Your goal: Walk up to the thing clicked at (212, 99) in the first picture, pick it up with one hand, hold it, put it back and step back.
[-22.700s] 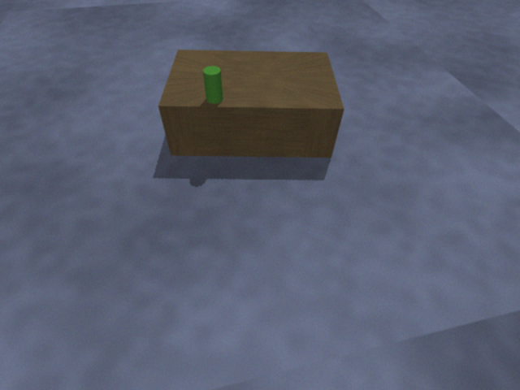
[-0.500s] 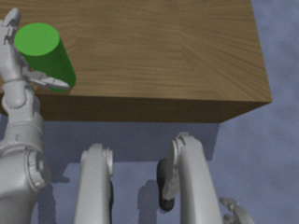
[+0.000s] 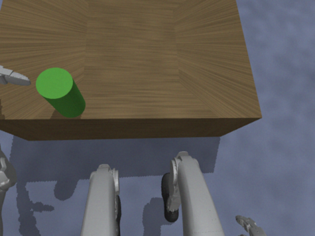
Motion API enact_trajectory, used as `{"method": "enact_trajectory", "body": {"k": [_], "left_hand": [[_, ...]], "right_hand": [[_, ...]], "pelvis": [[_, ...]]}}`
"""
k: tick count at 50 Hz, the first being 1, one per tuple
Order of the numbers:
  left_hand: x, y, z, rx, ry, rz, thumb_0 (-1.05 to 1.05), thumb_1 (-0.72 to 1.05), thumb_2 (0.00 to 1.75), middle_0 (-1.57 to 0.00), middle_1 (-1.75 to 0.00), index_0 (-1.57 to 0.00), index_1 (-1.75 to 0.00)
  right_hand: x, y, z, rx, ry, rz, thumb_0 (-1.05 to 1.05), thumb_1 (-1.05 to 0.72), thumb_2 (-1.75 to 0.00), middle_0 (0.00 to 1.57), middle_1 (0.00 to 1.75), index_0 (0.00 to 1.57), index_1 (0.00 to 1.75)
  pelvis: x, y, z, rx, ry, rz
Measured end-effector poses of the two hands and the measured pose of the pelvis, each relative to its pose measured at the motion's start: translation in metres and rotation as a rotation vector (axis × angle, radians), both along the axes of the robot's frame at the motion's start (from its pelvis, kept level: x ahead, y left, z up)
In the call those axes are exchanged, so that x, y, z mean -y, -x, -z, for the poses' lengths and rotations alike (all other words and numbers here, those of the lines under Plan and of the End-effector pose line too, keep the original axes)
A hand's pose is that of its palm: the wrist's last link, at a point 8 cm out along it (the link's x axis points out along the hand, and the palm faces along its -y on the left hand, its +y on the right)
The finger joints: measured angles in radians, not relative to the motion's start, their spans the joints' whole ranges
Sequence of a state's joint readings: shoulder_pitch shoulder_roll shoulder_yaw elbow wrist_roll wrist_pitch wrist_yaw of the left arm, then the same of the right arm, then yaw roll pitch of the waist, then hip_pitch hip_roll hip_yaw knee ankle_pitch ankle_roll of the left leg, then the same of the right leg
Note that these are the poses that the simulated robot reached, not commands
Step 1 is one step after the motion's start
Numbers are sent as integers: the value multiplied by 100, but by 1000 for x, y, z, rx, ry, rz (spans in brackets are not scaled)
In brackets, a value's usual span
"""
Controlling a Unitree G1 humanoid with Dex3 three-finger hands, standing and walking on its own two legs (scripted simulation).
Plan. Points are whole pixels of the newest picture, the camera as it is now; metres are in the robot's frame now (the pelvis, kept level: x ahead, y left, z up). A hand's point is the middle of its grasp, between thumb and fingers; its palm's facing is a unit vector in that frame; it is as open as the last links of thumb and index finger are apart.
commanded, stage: home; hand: left
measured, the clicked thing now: (64, 95) +0.49 +0.21 -0.12
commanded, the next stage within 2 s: none
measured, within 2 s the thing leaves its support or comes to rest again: neither
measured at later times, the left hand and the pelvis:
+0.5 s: hand out of the picture +0.42 +0.27 +0.08, palm faces +0.20 -0.90 -0.39, open 17.1 cm; pelvis +0.06 -0.01 +0.17, yaw +0 degrees
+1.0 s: hand (27, 180) +0.26 +0.16 +0.14, palm faces +0.14 -0.95 -0.26, open 17.4 cm; pelvis +0.10 -0.02 +0.21, yaw +2 degrees
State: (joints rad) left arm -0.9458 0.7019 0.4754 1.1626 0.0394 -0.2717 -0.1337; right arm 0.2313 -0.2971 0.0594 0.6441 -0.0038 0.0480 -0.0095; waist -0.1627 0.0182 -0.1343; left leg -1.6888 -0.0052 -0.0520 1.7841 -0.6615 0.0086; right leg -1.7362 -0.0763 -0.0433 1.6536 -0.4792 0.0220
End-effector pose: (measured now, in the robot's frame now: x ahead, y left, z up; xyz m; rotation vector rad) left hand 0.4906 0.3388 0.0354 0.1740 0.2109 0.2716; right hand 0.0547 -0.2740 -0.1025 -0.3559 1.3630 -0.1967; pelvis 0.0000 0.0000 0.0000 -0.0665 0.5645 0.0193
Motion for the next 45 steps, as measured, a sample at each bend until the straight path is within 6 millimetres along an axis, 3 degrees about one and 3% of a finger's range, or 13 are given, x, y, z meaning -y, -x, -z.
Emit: {"method": "enact_trajectory", "body": {"k": [4,10,15,22,30,38,45], "left_hand": [[-12,11,-14,-128,-49,-65,-1,-55,7,-6,-6,-6,-7],[-32,32,-54,-245,-111,-177,-1,-53,7,-6,-6,-6,-6],[-31,47,-81,-328,-139,-204,-1,-52,7,-6,-5,-6,-5],[7,79,-87,-451,-117,-136,0,-49,9,-6,-6,-6,-5],[63,138,-85,-515,-39,-78,0,-45,11,-6,-6,-7,-6],[90,183,-116,-484,-23,-64,0,-47,9,-6,-6,-7,-6],[120,227,-131,-505,14,-20,0,-50,8,-6,-5,-6,-5]], "right_hand": [[-2,2,-32,-6,0,31,0,-89,-90,20,30,20,30],[-5,3,-79,-17,-3,55,0,-90,-91,20,30,20,30],[-4,-4,-113,1,-10,55,0,-90,-91,20,30,20,30],[0,-33,-153,97,-18,67,0,-90,-91,20,30,20,30],[-3,-95,-193,295,-12,59,0,-90,-90,20,30,20,30],[-17,-164,-220,489,-40,3,0,-90,-91,20,30,20,30],[-32,-206,-231,600,-102,-29,1,-90,-91,20,30,20,30]], "pelvis": [[-1,-6,-31,20,1,8],[1,-19,-78,73,-5,7],[3,-32,-112,125,-10,3],[6,-49,-153,206,-21,7],[10,-68,-186,301,-36,13],[13,-86,-204,383,-43,5],[15,-98,-210,422,-49,1]]}}
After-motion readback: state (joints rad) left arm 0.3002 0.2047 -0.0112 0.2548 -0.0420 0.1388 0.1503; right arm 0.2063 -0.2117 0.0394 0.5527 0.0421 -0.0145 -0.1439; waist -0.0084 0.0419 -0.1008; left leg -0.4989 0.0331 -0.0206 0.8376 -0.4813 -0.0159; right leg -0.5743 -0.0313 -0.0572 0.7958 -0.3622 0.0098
